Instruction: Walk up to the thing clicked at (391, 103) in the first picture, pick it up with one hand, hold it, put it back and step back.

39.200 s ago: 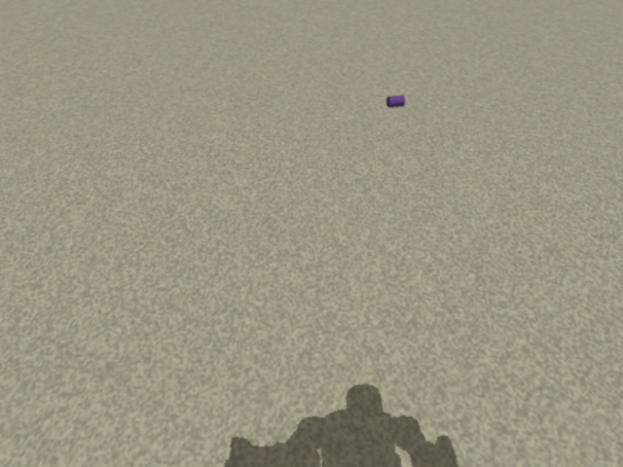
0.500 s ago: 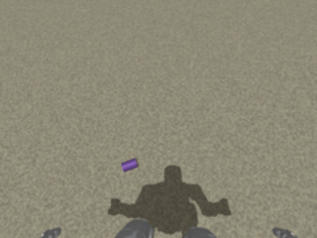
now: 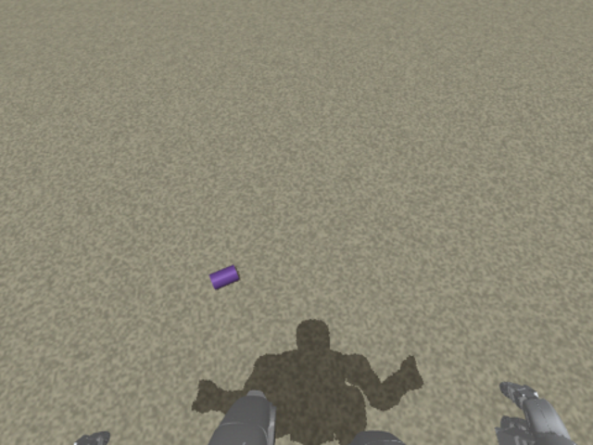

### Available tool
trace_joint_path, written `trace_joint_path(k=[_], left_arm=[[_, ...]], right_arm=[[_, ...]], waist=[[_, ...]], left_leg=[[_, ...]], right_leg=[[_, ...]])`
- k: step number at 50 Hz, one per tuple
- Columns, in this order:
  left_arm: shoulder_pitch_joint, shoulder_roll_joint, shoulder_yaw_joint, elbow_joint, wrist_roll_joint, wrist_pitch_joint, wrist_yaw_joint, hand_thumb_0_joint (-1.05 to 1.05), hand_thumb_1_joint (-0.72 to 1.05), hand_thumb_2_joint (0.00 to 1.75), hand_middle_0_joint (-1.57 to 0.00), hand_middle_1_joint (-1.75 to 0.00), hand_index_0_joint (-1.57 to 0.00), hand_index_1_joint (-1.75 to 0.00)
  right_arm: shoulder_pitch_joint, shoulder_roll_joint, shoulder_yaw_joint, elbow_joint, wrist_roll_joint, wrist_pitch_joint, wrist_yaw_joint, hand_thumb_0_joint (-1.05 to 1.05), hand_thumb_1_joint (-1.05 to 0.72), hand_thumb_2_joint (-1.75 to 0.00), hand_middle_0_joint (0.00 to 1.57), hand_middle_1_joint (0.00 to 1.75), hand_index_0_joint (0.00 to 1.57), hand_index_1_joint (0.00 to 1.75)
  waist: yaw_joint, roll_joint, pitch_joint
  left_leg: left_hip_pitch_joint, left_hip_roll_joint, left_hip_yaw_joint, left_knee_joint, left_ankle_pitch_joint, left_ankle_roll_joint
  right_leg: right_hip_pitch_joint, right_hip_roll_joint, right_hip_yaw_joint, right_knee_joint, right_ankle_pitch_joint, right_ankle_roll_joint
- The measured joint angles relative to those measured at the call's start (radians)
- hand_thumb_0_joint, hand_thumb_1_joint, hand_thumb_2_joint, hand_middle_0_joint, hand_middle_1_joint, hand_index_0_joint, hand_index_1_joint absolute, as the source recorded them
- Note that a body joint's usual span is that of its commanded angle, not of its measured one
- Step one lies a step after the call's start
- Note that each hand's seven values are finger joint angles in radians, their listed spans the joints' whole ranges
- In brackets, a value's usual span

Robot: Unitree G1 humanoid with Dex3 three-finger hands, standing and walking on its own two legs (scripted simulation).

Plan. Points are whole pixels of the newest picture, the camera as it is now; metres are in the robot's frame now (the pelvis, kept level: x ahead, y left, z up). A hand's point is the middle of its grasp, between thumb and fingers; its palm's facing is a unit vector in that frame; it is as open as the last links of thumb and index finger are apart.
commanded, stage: step back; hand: left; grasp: from above
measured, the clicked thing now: (224, 277) +0.69 +0.30 -0.72
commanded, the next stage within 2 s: stand in 1.82 s
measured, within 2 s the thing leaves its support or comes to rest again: neither
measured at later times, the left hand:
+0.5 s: hand out of the picture -0.07 +0.28 -0.13, palm faces +0.10 -0.91 -0.39, open 7.4 cm
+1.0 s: hand out of the picture -0.27 +0.29 -0.13, palm faces +0.13 -0.89 -0.43, open 7.4 cm
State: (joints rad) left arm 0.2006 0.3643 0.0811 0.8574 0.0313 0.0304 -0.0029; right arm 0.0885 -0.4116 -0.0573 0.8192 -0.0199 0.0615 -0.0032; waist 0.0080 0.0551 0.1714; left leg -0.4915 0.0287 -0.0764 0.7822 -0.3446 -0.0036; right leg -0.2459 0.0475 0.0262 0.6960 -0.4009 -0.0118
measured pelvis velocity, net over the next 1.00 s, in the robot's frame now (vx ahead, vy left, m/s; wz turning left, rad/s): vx -0.31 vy -0.01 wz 0.11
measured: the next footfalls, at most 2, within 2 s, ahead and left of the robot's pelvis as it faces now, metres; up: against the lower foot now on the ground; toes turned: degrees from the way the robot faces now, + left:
left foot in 0.30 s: -0.09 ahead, +0.12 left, +0.00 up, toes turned +4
right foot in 0.64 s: -0.23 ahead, -0.13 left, +0.00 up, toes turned +6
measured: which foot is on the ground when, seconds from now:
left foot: up 0.00-0.28, down 0.30-0.66, up 0.68-0.92, down 0.94-1.00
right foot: down 0.00-0.32, up 0.34-0.62, down 0.64-1.00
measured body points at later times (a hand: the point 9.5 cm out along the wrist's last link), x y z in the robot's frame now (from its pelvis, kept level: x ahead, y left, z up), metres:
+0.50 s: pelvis -0.17 +0.00 +0.01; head -0.12 +0.02 +0.46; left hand -0.08 +0.33 -0.11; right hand -0.05 -0.30 -0.10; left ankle -0.13 +0.12 -0.71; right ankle -0.17 -0.13 -0.63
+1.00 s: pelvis -0.31 -0.01 +0.01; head -0.29 -0.01 +0.46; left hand -0.28 +0.33 -0.10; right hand -0.21 -0.32 -0.12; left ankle -0.32 +0.12 -0.72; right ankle -0.26 -0.13 -0.71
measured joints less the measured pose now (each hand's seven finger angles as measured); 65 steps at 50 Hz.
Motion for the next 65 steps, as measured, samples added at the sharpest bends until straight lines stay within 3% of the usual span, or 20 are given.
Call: trace_joint_path(k=[2, 5, 8, 12, 15, 17, 20, 24, 29, 31, 33, 36, 38, 40, 46, 48, 52, 57, 60, 65], left_arm=[[0.021, -0.006, -0.007, -0.002, 0.001, 0.002, 0.000, 0.00, 0.90, 0.90, -0.20, -0.30, -0.21, -0.30], [0.021, -0.017, -0.007, -0.001, 0.005, 0.011, 0.009, 0.01, 0.90, 0.90, -0.20, -0.30, -0.21, -0.30], [-0.001, -0.014, -0.005, -0.023, 0.007, 0.009, 0.019, 0.01, 0.90, 0.90, -0.20, -0.30, -0.21, -0.30], [-0.047, 0.000, -0.007, -0.064, 0.003, 0.000, 0.031, 0.01, 0.90, 0.90, -0.20, -0.30, -0.21, -0.30], [-0.082, 0.018, -0.014, -0.080, -0.006, 0.008, 0.032, 0.00, 0.90, 0.90, -0.20, -0.30, -0.21, -0.30], [-0.103, 0.034, -0.014, -0.074, -0.013, 0.016, 0.032, 0.00, 0.90, 0.90, -0.20, -0.30, -0.21, -0.30], [-0.102, 0.032, -0.007, -0.040, -0.021, 0.033, 0.039, 0.00, 0.90, 0.90, -0.20, -0.30, -0.21, -0.30], [-0.079, 0.034, -0.002, -0.016, -0.031, 0.031, 0.035, 0.00, 0.90, 0.90, -0.20, -0.30, -0.21, -0.30], [-0.037, 0.025, -0.009, 0.001, -0.022, 0.015, 0.023, 0.00, 0.90, 0.90, -0.20, -0.30, -0.21, -0.30], [-0.025, 0.023, -0.013, 0.015, -0.018, 0.006, 0.021, 0.00, 0.90, 0.90, -0.20, -0.30, -0.21, -0.30], [-0.022, 0.003, -0.013, 0.039, -0.007, -0.007, 0.022, 0.00, 0.90, 0.90, -0.20, -0.30, -0.21, -0.30], [0.009, -0.005, -0.021, 0.045, 0.003, -0.012, 0.013, 0.00, 0.90, 0.90, -0.20, -0.30, -0.21, -0.30], [0.025, -0.007, -0.022, 0.052, 0.004, -0.011, 0.017, 0.00, 0.90, 0.90, -0.20, -0.30, -0.21, -0.30], [0.029, -0.008, -0.017, 0.055, 0.008, -0.009, 0.021, 0.01, 0.90, 0.90, -0.20, -0.30, -0.21, -0.30], [0.011, 0.017, -0.004, 0.034, 0.020, -0.025, 0.011, 0.01, 0.90, 0.90, -0.20, -0.30, -0.21, -0.30], [0.001, 0.035, -0.006, 0.034, 0.016, -0.021, 0.008, 0.01, 0.90, 0.90, -0.20, -0.30, -0.21, -0.30], [0.015, 0.047, -0.008, 0.083, -0.004, -0.007, -0.001, 0.00, 0.90, 0.90, -0.20, -0.30, -0.21, -0.30], [0.035, 0.053, -0.007, 0.124, -0.013, -0.024, -0.018, 0.01, 0.90, 0.90, -0.20, -0.30, -0.21, -0.30], [0.028, 0.024, -0.009, 0.144, -0.003, -0.038, -0.013, 0.01, 0.90, 0.90, -0.20, -0.30, -0.21, -0.30], [0.021, -0.009, -0.021, 0.141, 0.002, -0.064, -0.011, 0.01, 0.90, 0.90, -0.20, -0.30, -0.21, -0.30]], right_arm=[[0.025, 0.000, -0.002, 0.021, 0.006, 0.011, -0.005, 0.00, -0.90, -0.89, 0.20, 0.30, 0.20, 0.30], [0.073, -0.011, -0.003, 0.037, 0.015, 0.003, -0.008, 0.00, -0.90, -0.89, 0.20, 0.30, 0.20, 0.30], [0.117, -0.016, 0.000, 0.051, 0.011, 0.002, -0.010, 0.00, -0.90, -0.89, 0.20, 0.30, 0.20, 0.30], [0.141, -0.007, 0.004, 0.071, 0.001, 0.010, -0.009, 0.00, -0.90, -0.89, 0.20, 0.30, 0.20, 0.30], [0.146, 0.001, 0.003, 0.070, -0.004, 0.001, 0.001, 0.00, -0.90, -0.89, 0.20, 0.30, 0.20, 0.30], [0.130, 0.020, 0.000, 0.074, -0.014, -0.004, 0.007, 0.00, -0.90, -0.89, 0.20, 0.30, 0.20, 0.30], [0.115, 0.034, 0.012, 0.065, -0.023, -0.007, 0.019, 0.00, -0.90, -0.89, 0.20, 0.30, 0.20, 0.30], [0.087, 0.047, 0.024, 0.053, -0.026, -0.007, 0.010, 0.00, -0.90, -0.89, 0.21, 0.30, 0.20, 0.30], [0.026, 0.034, 0.018, 0.009, -0.023, -0.012, 0.005, 0.00, -0.90, -0.89, 0.21, 0.30, 0.20, 0.31], [0.002, 0.023, 0.018, -0.004, -0.018, -0.007, 0.007, 0.00, -0.90, -0.89, 0.21, 0.30, 0.20, 0.31], [-0.024, 0.003, 0.014, 0.000, -0.010, 0.003, 0.009, 0.00, -0.90, -0.89, 0.20, 0.30, 0.20, 0.30], [-0.018, 0.013, 0.006, 0.026, -0.003, 0.024, 0.000, 0.00, -0.90, -0.89, 0.20, 0.30, 0.20, 0.30], [0.002, 0.012, 0.007, 0.035, 0.006, 0.022, 0.000, 0.00, -0.90, -0.89, 0.20, 0.30, 0.20, 0.30], [0.031, 0.006, 0.007, 0.044, 0.008, 0.011, 0.001, 0.00, -0.90, -0.89, 0.20, 0.30, 0.20, 0.30], [0.125, 0.000, 0.000, 0.113, -0.010, -0.004, 0.017, 0.00, -0.90, -0.89, 0.20, 0.30, 0.20, 0.30], [0.136, 0.014, -0.007, 0.143, -0.015, -0.018, 0.019, 0.00, -0.90, -0.89, 0.20, 0.30, 0.20, 0.30], [0.153, 0.044, 0.006, 0.168, -0.028, -0.045, 0.025, 0.00, -0.90, -0.89, 0.20, 0.30, 0.20, 0.30], [0.144, 0.065, 0.019, 0.165, -0.031, -0.062, 0.028, 0.01, -0.90, -0.89, 0.20, 0.30, 0.20, 0.30], [0.129, 0.054, 0.016, 0.162, -0.023, -0.051, 0.025, 0.00, -0.90, -0.89, 0.20, 0.30, 0.20, 0.30], [0.122, 0.041, 0.011, 0.176, -0.014, -0.055, 0.020, 0.00, -0.90, -0.89, 0.20, 0.30, 0.20, 0.30]], waist=[[0.018, -0.021, -0.016], [0.013, -0.025, -0.027], [0.007, -0.023, -0.023], [0.001, -0.033, 0.000], [-0.011, -0.049, 0.009], [-0.006, -0.091, 0.030], [-0.020, -0.082, 0.023], [-0.012, -0.080, -0.004], [0.011, -0.055, -0.003], [0.020, -0.044, -0.003], [0.020, 0.010, 0.009], [0.040, -0.005, -0.010], [0.047, -0.020, -0.023], [0.042, -0.025, -0.036], [0.028, -0.029, -0.072], [0.028, -0.060, -0.066], [0.011, -0.084, -0.095], [-0.002, -0.090, -0.113], [-0.004, -0.039, -0.105], [0.020, -0.037, -0.116]], left_leg=[[-0.038, -0.086, -0.048, 0.191, -0.097, -0.002], [-0.045, -0.154, -0.073, 0.363, -0.101, -0.006], [0.014, -0.153, -0.061, 0.356, -0.124, -0.017], [0.129, -0.108, -0.011, 0.164, -0.167, -0.016], [0.229, -0.071, 0.035, -0.072, -0.075, 0.007], [0.233, -0.092, 0.060, -0.100, -0.020, 0.021], [0.206, -0.066, 0.053, -0.090, 0.001, 0.031], [0.179, -0.036, 0.060, -0.148, 0.071, 0.031], [0.118, -0.003, 0.087, -0.156, 0.130, 0.024], [0.078, 0.011, 0.097, -0.128, 0.141, 0.013], [0.041, 0.044, 0.074, -0.083, 0.140, 0.010], [-0.020, -0.055, -0.022, 0.122, -0.092, 0.005], [-0.041, -0.119, -0.067, 0.283, -0.111, 0.003], [-0.026, -0.138, -0.071, 0.351, -0.101, -0.007], [0.191, -0.058, 0.014, -0.006, -0.160, -0.004], [0.255, -0.068, 0.037, -0.148, -0.029, 0.004], [0.256, -0.067, 0.048, -0.169, 0.011, 0.028], [0.261, -0.038, 0.059, -0.188, 0.027, 0.006], [0.249, -0.001, 0.031, -0.132, -0.017, -0.001], [0.194, -0.045, 0.018, -0.021, -0.138, 0.014]], right_leg=[[-0.021, -0.027, 0.018, 0.000, 0.024, -0.008], [-0.037, -0.055, 0.012, -0.037, 0.072, -0.004], [-0.063, -0.070, -0.008, -0.052, 0.106, -0.003], [-0.111, -0.092, -0.041, -0.037, 0.138, 0.004], [-0.164, -0.114, -0.062, 0.006, 0.151, 0.018], [-0.197, -0.129, -0.028, 0.054, 0.116, 0.017], [-0.249, -0.020, 0.058, 0.292, -0.112, 0.003], [-0.249, 0.058, 0.096, 0.513, -0.113, 0.001], [-0.085, 0.006, 0.043, 0.253, -0.115, 0.027], [-0.001, -0.017, 0.018, 0.056, -0.046, 0.021], [0.039, 0.011, -0.009, -0.047, -0.007, 0.004], [-0.006, -0.009, 0.002, -0.017, 0.022, -0.014], [-0.019, -0.033, 0.012, -0.032, 0.050, -0.013], [-0.034, -0.051, 0.008, -0.044, 0.071, -0.011], [-0.076, -0.089, -0.051, -0.019, 0.081, -0.003], [-0.092, -0.115, -0.046, 0.021, 0.066, 0.003], [-0.125, -0.072, 0.015, 0.122, -0.062, -0.002], [-0.053, -0.061, -0.003, -0.015, -0.017, -0.005], [-0.003, -0.023, -0.031, -0.111, 0.128, -0.001], [0.001, -0.038, -0.031, -0.118, 0.117, -0.009]])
